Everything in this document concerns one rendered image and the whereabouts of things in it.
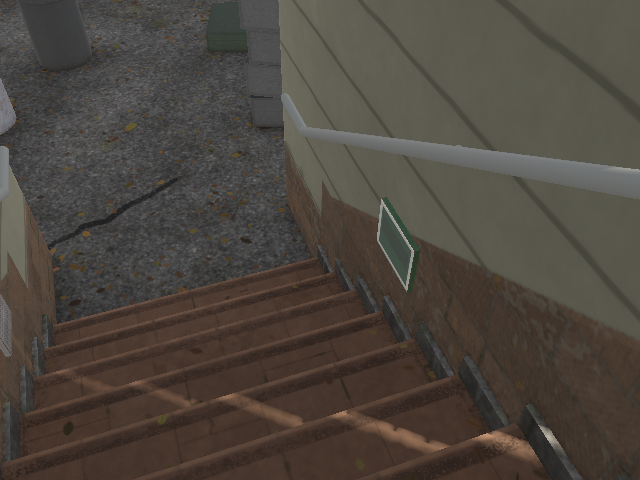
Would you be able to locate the stairs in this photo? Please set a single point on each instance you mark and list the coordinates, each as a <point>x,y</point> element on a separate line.
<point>275,375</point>

